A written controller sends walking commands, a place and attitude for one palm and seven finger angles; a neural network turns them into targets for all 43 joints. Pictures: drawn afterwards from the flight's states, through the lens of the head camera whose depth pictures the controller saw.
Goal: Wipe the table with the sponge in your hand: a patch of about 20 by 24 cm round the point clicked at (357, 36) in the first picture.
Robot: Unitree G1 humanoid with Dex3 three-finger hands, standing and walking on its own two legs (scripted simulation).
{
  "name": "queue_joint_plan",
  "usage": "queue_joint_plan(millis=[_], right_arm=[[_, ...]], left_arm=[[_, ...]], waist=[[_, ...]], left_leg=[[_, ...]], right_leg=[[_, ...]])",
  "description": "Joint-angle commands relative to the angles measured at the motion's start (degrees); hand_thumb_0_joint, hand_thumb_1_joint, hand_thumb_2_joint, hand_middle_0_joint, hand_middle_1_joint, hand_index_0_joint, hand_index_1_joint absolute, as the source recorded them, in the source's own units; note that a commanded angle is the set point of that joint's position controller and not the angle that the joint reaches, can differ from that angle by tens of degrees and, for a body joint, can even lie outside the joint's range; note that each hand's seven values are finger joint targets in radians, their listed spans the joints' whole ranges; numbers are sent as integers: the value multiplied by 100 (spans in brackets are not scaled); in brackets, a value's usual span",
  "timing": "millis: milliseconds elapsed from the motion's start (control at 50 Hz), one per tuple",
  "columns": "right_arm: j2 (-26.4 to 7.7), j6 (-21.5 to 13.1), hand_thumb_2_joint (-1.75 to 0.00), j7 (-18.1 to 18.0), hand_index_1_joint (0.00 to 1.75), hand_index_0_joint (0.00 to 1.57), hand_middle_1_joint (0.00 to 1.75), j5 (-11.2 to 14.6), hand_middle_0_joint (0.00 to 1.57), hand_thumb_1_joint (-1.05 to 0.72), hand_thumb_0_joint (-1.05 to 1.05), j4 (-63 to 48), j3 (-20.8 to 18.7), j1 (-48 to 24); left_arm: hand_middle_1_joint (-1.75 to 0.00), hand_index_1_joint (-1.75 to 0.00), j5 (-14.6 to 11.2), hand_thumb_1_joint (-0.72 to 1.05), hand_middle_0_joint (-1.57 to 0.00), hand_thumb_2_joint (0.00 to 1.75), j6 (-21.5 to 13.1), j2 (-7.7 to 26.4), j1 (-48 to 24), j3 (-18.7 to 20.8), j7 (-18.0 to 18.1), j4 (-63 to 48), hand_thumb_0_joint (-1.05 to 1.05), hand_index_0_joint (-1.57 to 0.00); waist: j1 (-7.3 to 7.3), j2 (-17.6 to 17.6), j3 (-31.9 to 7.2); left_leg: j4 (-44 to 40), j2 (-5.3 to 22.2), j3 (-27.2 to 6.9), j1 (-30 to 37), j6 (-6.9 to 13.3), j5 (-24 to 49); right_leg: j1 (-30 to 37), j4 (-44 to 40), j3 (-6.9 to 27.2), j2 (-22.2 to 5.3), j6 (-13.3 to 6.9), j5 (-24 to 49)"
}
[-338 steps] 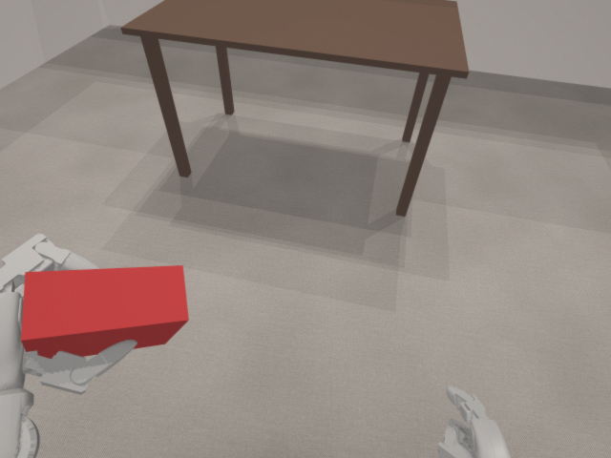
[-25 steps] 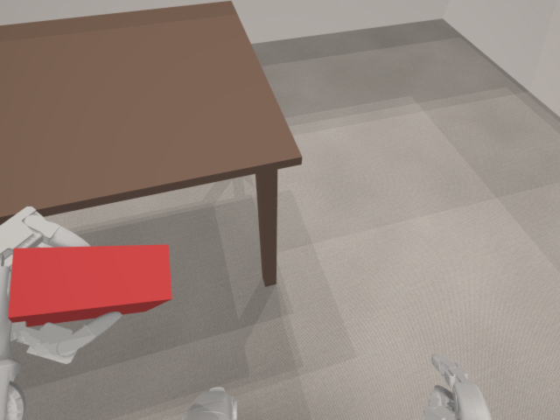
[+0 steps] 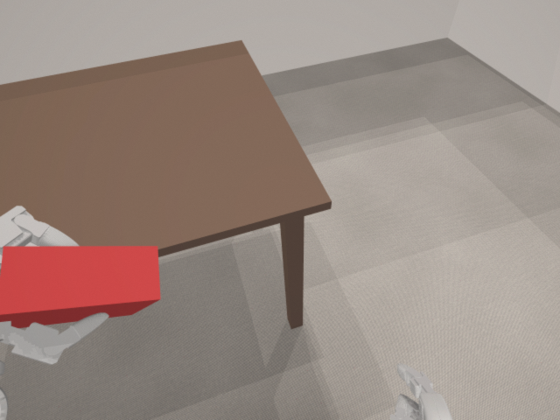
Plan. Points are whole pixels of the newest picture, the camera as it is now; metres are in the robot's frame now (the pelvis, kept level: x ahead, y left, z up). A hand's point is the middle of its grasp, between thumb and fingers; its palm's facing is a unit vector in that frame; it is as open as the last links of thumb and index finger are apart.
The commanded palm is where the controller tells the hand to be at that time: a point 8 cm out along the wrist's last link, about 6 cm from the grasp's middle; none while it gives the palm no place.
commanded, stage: take the last steps up to it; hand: left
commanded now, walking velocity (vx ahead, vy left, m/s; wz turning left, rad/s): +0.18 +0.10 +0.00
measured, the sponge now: (103, 286) +0.22 +0.20 +0.16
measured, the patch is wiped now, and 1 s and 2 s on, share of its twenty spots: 0.00 0.00 0.00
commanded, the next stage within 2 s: come to a stop and stand still in 0.34 s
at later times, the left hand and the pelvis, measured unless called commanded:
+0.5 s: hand (16, 223) +0.28 +0.31 +0.19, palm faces +0.42 -0.80 -0.42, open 9.9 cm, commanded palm +0.22 +0.34 +0.19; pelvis +0.05 +0.06 +0.01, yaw -1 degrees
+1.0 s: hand (67, 249) +0.26 +0.25 +0.17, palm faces +0.34 -0.85 -0.40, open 9.9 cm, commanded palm +0.21 +0.29 +0.19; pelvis +0.03 +0.02 +0.01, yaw -3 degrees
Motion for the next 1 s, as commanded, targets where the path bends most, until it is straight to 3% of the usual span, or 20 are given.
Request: queue_joint_plan(millis=[0,20,60,120,200,280,300,340,360,400,460,540,680,720,740,760,780,820,900,980], right_arm=[[-869,-229,-90,-49,30,20,30,29,20,-90,0,-906,-429,-585],[-959,-190,-90,28,30,20,30,60,20,-90,0,-825,-520,-519],[-834,-101,-90,27,30,20,30,17,20,-90,0,-754,-386,-585],[-750,-21,-90,6,30,20,30,-6,20,-90,0,-834,-329,-783],[-743,-68,-90,-38,30,20,30,-55,20,-90,0,-1066,-428,-680],[-764,-35,-90,-124,30,20,30,-38,20,-90,0,-1172,-526,-482],[-818,-22,-90,-164,30,20,30,-8,20,-90,0,-1169,-565,-421],[-1042,-19,-90,-157,30,20,30,66,20,-90,0,-1221,-627,-349],[-1041,-56,-90,-114,30,20,30,86,20,-90,0,-1266,-622,-397],[-991,-138,-90,-114,30,20,30,18,20,-90,0,-1057,-547,-486],[-966,-235,-90,6,30,20,30,45,20,-90,0,-1015,-511,-405],[-917,-298,-90,52,30,20,30,-40,20,-90,0,-1073,-382,-404],[-865,-231,-90,18,30,20,30,1,20,-90,0,-1077,-298,-473],[-767,-180,-90,11,30,20,30,26,20,-90,0,-1110,-280,-466],[-1079,-568,-90,-78,30,20,30,-422,20,-90,0,-680,-610,258],[-598,-572,-90,-61,30,20,30,-116,20,-90,0,-683,-487,-131],[-796,-551,-90,-20,30,20,30,36,20,-90,0,-1157,-501,-228],[-862,-605,-90,52,30,20,30,93,20,-90,0,-1112,-456,-331],[-922,-584,-90,184,30,20,30,148,20,-90,0,-1201,-356,-571],[-982,-587,-90,33,30,20,30,66,20,-90,0,-1183,-332,-601]], left_arm=[[-160,-160,-124,10,-120,130,-289,923,-852,767,183,-603,0,-120],[-160,-160,-136,10,-120,130,-285,811,-999,583,144,-646,0,-120],[-160,-160,-78,10,-120,130,-394,822,-579,659,153,-564,0,-120],[-160,-160,8,10,-120,130,-560,887,-800,579,182,-1158,0,-120],[-160,-160,-34,10,-120,130,-549,981,-202,784,297,-1598,0,-120],[-160,-160,-100,10,-120,130,-446,995,-126,906,371,-1738,0,-120],[-160,-160,-121,10,-120,130,-462,963,-174,901,373,-1684,0,-120],[-160,-160,-156,10,-120,130,-494,813,-242,755,346,-1641,0,-120],[-160,-160,-92,10,-120,130,-511,858,-402,723,322,-1404,0,-120],[-160,-160,-78,10,-120,130,-479,937,-631,758,257,-1099,0,-120],[-160,-160,-81,10,-120,130,-413,596,-636,341,173,-1590,0,-120],[-160,-160,-155,10,-120,130,-201,699,-340,369,136,-1821,0,-120],[-160,-160,-181,10,-120,130,-63,826,-374,665,224,-1438,0,-120],[-160,-160,-155,10,-120,130,-66,897,-440,695,232,-1354,0,-120],[-160,-160,498,10,-120,130,-430,5166,-6100,3785,67,-1673,0,-120],[-160,-160,10,10,-120,130,-157,1664,-2978,1477,-196,1319,0,-120],[-160,-160,-217,10,-120,130,-238,1181,-1622,1194,-120,671,0,-120],[-160,-160,-357,10,-120,130,-301,624,-773,709,-205,773,0,-120],[-160,-160,-335,10,-120,130,-318,534,-565,199,-181,-230,0,-120],[-160,-160,-232,10,-120,130,-305,923,-896,496,-46,-781,0,-120]], waist=[[-27,-1845,-883],[-101,-1824,-793],[-74,-929,-516],[-82,-808,-681],[113,-1012,-939],[-30,-791,-1118],[-65,-468,-1140],[-84,1281,-1086],[-85,1062,-807],[-138,1069,-545],[-85,873,-770],[-101,808,-1022],[-80,768,-959],[-165,-5,-1148],[187,-1210,-196],[131,-1524,-1222],[224,-1141,-832],[263,-279,-1342],[298,-1178,-866],[204,-1150,-416]], left_leg=[[2849,17,-755,-2162,-309,-1125],[3371,58,-1057,-2232,-352,-946],[3383,294,-1060,-2336,-423,-475],[2184,335,-726,-1684,-391,-188],[554,65,-117,-940,-330,155],[-798,-96,75,414,-327,1106],[-1038,73,-36,757,-263,1215],[-1402,1748,-2174,1667,543,2468],[-1687,2071,-2648,1190,861,2320],[-1834,1990,-2471,579,988,1418],[-1483,1509,-1493,906,634,2845],[-1500,1525,-1252,886,364,3455],[-1110,1438,-963,335,59,2397],[-512,965,-668,-33,-219,1418],[250,472,-136,-869,-308,1152],[127,-115,-716,-297,-193,583],[32,-32,-652,-168,-224,812],[-776,-53,-670,22,-84,909],[-642,-47,-856,-43,41,818],[-246,-174,-962,-97,-23,436]], right_leg=[[1901,-1564,3709,-2673,-1151,1511],[1693,-1628,3666,-2557,-1106,1196],[1552,-1403,2515,-2191,-960,2062],[1324,-1142,1247,-1775,-645,3296],[1585,-962,1106,-1594,-639,3342],[1100,-427,908,-1226,-306,1967],[908,-70,851,-1065,-187,1625],[-843,1785,357,-132,211,-1814],[-1099,2708,579,27,159,-2335],[-1254,3062,816,-303,186,-1742],[-1089,2333,702,-204,273,-940],[-371,1205,518,31,309,-650],[890,-776,520,73,265,257],[1306,-1056,1191,-460,50,1776],[640,-1636,1634,-394,186,2329],[902,-1210,2134,-1111,-412,2305],[1008,-1445,2213,-1097,-70,2987],[1651,-872,1806,-991,47,2719],[988,-1611,1766,-786,640,633],[204,-2330,2245,-952,321,-1246]])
